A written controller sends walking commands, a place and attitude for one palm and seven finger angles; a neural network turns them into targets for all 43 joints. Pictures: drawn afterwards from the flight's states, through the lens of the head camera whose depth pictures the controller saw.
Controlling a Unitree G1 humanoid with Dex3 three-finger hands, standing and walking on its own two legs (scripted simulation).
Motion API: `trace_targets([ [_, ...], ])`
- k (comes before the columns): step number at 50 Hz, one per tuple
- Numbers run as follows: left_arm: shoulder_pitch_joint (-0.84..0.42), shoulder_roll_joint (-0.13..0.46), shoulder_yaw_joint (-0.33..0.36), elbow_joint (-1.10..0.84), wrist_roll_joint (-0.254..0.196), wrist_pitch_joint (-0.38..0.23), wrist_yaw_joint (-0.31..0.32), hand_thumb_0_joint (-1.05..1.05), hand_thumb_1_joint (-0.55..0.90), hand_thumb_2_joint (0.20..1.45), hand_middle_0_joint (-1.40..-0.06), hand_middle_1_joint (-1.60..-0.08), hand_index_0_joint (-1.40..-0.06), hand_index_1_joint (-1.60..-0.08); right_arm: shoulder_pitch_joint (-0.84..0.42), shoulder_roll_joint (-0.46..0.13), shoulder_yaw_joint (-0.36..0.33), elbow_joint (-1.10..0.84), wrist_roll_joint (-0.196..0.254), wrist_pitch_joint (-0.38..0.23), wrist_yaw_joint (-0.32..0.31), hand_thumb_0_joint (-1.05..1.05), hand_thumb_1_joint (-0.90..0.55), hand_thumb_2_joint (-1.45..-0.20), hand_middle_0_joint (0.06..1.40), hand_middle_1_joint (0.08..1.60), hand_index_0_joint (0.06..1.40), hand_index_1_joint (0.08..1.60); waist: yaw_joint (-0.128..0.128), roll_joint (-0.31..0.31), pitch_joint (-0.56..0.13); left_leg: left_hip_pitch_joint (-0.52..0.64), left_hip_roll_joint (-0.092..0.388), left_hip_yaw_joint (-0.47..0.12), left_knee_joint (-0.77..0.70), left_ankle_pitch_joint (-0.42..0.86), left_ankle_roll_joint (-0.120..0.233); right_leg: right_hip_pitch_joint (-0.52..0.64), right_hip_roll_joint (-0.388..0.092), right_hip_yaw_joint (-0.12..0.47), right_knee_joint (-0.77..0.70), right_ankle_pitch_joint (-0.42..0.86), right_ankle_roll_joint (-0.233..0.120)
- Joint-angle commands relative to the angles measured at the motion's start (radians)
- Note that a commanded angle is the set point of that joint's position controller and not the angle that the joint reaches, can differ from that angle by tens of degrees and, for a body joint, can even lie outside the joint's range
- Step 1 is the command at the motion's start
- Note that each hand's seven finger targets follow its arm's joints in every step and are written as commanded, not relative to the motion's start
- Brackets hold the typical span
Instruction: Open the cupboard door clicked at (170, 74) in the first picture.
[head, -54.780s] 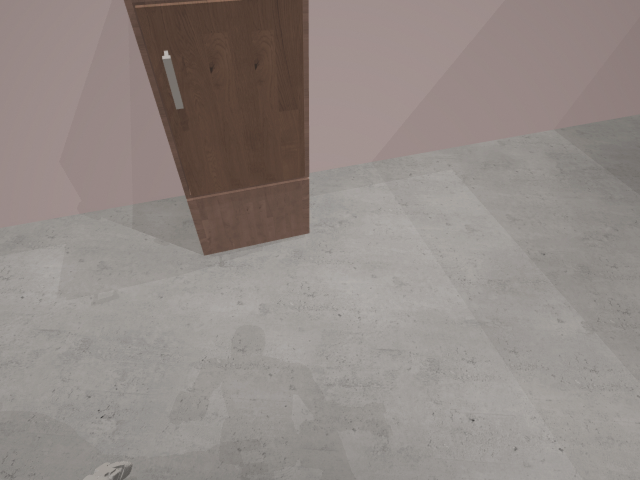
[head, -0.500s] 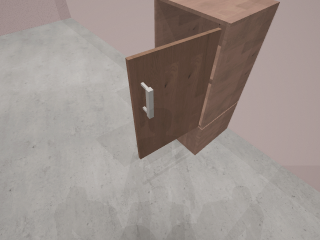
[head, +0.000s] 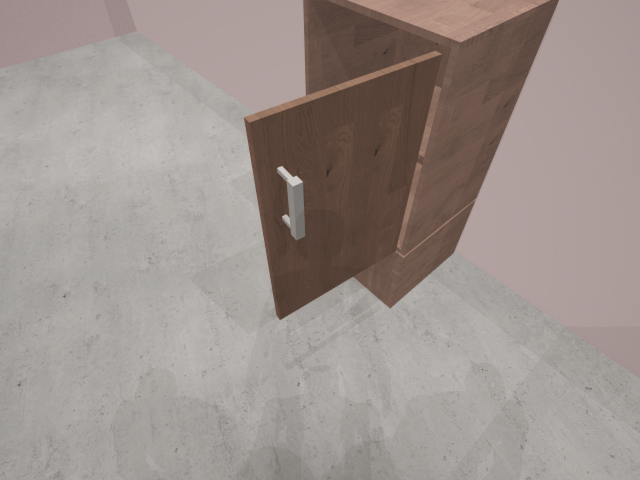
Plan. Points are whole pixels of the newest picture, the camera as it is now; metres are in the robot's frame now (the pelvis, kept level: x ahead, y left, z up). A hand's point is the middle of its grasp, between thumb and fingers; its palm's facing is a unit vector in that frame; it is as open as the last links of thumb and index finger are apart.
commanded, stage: look to check the result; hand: left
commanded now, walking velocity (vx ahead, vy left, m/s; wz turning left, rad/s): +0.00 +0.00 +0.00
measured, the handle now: (290, 203) +0.57 +0.09 -0.01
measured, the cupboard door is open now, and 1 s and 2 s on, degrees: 83 83 83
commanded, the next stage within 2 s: stand and wait in 0.04 s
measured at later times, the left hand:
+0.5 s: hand out of the picture +0.02 +0.16 -0.17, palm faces +0.03 -0.98 -0.19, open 7.3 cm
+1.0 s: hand out of the picture +0.02 +0.15 -0.17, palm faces +0.03 -0.98 -0.20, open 7.3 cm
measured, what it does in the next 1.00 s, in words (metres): stands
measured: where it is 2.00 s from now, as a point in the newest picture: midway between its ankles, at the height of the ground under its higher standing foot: outside the picture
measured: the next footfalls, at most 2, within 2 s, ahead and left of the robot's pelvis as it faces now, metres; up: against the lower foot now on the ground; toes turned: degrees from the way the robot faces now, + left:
none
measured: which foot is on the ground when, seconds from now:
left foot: down 0.00-1.00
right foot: down 0.00-1.00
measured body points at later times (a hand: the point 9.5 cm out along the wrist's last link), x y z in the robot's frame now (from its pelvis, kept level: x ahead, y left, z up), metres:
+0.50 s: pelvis +0.02 -0.01 +0.00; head +0.03 -0.01 +0.45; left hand +0.02 +0.21 -0.16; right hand +0.01 -0.23 -0.16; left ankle +0.01 +0.08 -0.74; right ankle +0.01 -0.09 -0.74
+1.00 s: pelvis +0.02 -0.02 +0.00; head +0.04 -0.03 +0.45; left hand +0.02 +0.20 -0.16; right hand +0.03 -0.24 -0.16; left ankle +0.01 +0.08 -0.74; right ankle +0.01 -0.09 -0.74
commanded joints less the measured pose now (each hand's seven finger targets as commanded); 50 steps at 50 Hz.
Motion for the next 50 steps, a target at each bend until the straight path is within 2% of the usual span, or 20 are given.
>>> trace_targets([
  [1,0.066,0.104,0.022,-0.014,0.003,-0.014,0.008,0.0,0.9,0.9,-0.2,-0.3,-0.2,-0.3,0.071,-0.089,-0.017,-0.014,0.004,-0.012,-0.002,0.0,-0.9,-0.9,0.2,0.3,0.2,0.3,0.006,-0.019,0.035,-0.061,0.142,-0.142,-0.093,0.023,-0.009,0.008,-0.115,0.141,-0.084,-0.003,-0.008],
  [18,0.049,0.122,0.021,-0.014,0.001,-0.021,0.007,0.0,0.9,0.9,-0.2,-0.3,-0.2,-0.3,0.047,-0.108,-0.017,-0.006,0.004,-0.017,-0.004,0.0,-0.9,-0.9,0.2,0.3,0.2,0.3,0.005,-0.003,0.012,-0.017,0.145,-0.134,-0.081,0.126,-0.011,0.041,-0.124,0.141,-0.09,0.077,-0.011],
  [36,0.042,0.141,0.022,-0.019,0.001,-0.025,0.006,0.0,0.9,0.9,-0.2,-0.3,-0.2,-0.3,0.033,-0.126,-0.017,-0.009,0.006,-0.017,-0.004,0.0,-0.9,-0.9,0.2,0.3,0.2,0.3,0.007,-0.024,0.011,0.004,0.148,-0.127,-0.078,0.143,-0.013,0.054,-0.127,0.135,-0.103,0.111,-0.011],
  [39,0.041,0.14,0.021,-0.02,0.0,-0.026,0.006,0.0,0.9,0.9,-0.2,-0.3,-0.2,-0.3,0.035,-0.124,-0.017,-0.007,0.004,-0.017,-0.005,0.0,-0.9,-0.9,0.2,0.3,0.2,0.3,0.005,-0.007,0.003,0.008,0.147,-0.125,-0.078,0.15,-0.015,0.064,-0.13,0.139,-0.102,0.128,-0.012],
  [46,0.045,0.148,0.023,-0.022,0.001,-0.027,0.007,0.0,0.9,0.9,-0.2,-0.3,-0.2,-0.3,0.033,-0.132,-0.019,-0.01,0.006,-0.015,-0.005,0.0,-0.9,-0.9,0.2,0.3,0.2,0.3,0.007,-0.035,0.011,0.011,0.146,-0.12,-0.071,0.142,-0.015,0.062,-0.129,0.137,-0.108,0.143,-0.008],
  [50,0.042,0.143,0.021,-0.019,-0.001,-0.025,0.007,0.0,0.9,0.9,-0.2,-0.3,-0.2,-0.3,0.035,-0.125,-0.018,-0.006,0.004,-0.012,-0.005,0.0,-0.9,-0.9,0.2,0.3,0.2,0.3,0.003,-0.017,0.019,0.005,0.145,-0.119,-0.075,0.124,-0.018,0.06,-0.129,0.144,-0.114,0.122,-0.009],
])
